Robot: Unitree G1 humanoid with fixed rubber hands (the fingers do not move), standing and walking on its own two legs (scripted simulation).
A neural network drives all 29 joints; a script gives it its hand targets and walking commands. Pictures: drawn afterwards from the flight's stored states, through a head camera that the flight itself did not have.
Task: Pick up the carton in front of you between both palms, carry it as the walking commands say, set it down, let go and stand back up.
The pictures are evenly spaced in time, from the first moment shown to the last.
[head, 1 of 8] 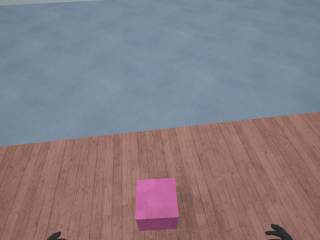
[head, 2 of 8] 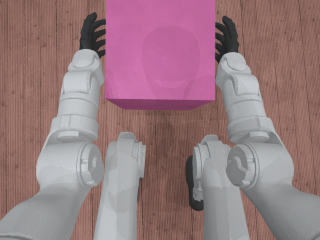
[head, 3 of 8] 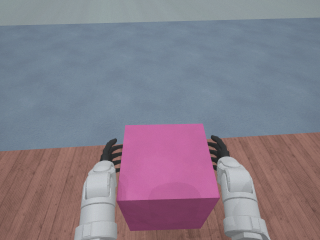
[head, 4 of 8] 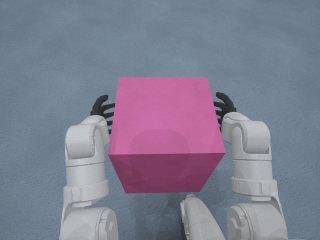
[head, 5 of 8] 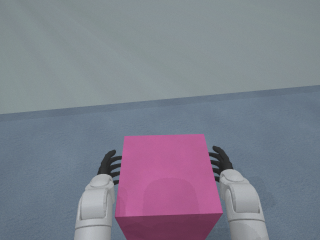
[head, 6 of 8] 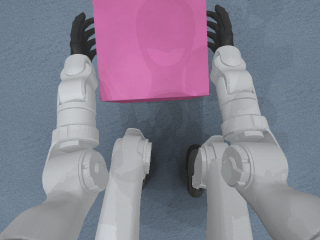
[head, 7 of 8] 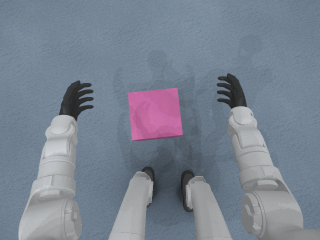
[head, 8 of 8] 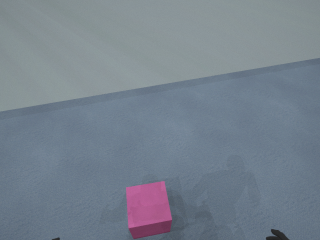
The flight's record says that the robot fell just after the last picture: no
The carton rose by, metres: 0.68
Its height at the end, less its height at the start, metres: -0.07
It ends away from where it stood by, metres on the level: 2.90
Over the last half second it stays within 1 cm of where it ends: yes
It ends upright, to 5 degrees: yes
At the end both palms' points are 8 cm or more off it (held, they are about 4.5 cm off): yes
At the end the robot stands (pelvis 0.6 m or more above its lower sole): yes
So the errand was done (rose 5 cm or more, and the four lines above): yes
